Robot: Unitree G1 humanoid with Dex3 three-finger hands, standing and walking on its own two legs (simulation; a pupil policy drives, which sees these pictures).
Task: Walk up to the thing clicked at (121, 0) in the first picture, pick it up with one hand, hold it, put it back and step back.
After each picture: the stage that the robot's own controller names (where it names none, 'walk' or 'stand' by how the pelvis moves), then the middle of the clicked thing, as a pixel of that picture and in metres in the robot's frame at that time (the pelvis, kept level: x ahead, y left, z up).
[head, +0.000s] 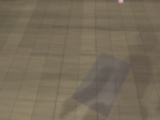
stand; out of the picture +2.24 -0.53 -0.72
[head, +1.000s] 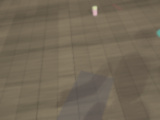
walk; (94, 10) +2.13 +0.00 -0.68
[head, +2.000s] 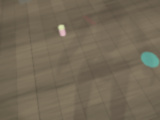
walk; (62, 30) +1.41 +0.36 -0.71
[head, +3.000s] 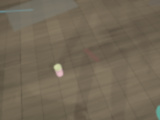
walk; (58, 70) +0.91 +0.34 -0.72
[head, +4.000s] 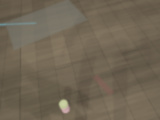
walk; (64, 106) +0.54 +0.26 -0.71
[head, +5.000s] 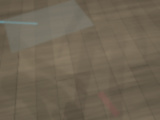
stand; out of the picture +0.35 +0.19 -0.70
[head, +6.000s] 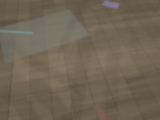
stand; out of the picture +0.28 +0.19 -0.72
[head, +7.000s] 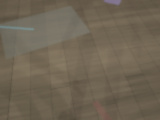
stand; out of the picture +0.30 +0.20 -0.72
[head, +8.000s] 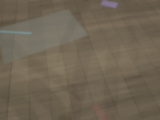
stand; out of the picture +0.29 +0.20 -0.72
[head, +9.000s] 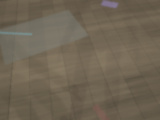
stand; out of the picture +0.28 +0.20 -0.73
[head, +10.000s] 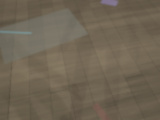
go down; out of the picture +0.27 +0.20 -0.73
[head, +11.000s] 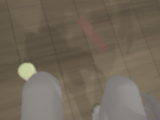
go down; (28, 72) +0.35 +0.23 -0.33
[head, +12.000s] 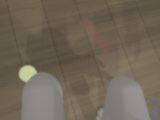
approach; (29, 75) +0.34 +0.24 -0.30
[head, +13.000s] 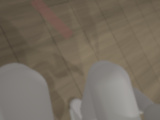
close in; out of the picture +0.32 +0.27 -0.21
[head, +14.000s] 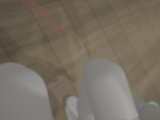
close; out of the picture +0.33 +0.27 -0.21
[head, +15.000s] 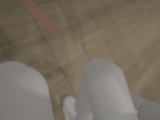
lift; out of the picture +0.32 +0.27 -0.22
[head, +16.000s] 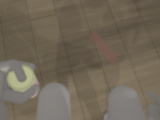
lift; (25, 83) +0.30 +0.21 -0.03
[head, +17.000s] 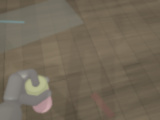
hold; (39, 94) +0.29 +0.17 +0.00
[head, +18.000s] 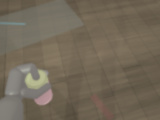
hold; (40, 87) +0.32 +0.18 +0.00
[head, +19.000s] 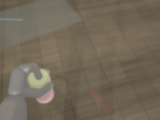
crouch; (42, 86) +0.32 +0.17 -0.01
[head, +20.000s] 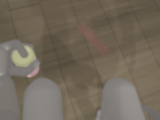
lower; (26, 62) +0.38 +0.21 -0.11
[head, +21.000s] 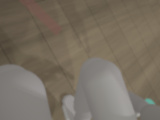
lower; out of the picture +0.36 +0.29 -0.22
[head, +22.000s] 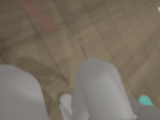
lower; out of the picture +0.36 +0.29 -0.22
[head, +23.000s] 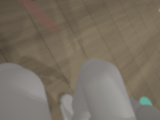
lower; out of the picture +0.35 +0.29 -0.22
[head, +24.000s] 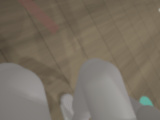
lower; out of the picture +0.35 +0.29 -0.22
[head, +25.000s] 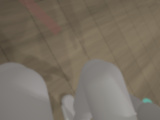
open; out of the picture +0.33 +0.27 -0.22
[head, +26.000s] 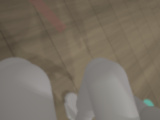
stand; out of the picture +0.33 +0.26 -0.22
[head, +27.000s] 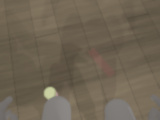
walk; (51, 94) +0.35 +0.21 -0.49
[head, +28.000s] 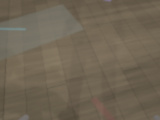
stand; out of the picture +0.31 +0.18 -0.66
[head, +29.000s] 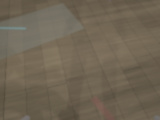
stand; out of the picture +0.30 +0.19 -0.66
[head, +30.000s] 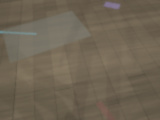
stand; out of the picture +0.32 +0.17 -0.72
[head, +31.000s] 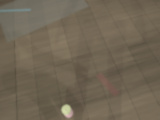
walk; (67, 111) +0.38 +0.21 -0.69
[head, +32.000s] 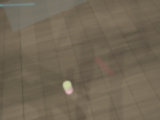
walk; (68, 87) +0.60 +0.21 -0.71
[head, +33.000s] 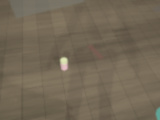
stand; (64, 64) +0.94 +0.17 -0.71
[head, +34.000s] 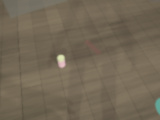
stand; (61, 61) +0.93 +0.24 -0.71
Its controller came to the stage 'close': yes
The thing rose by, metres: 0.70
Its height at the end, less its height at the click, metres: +0.00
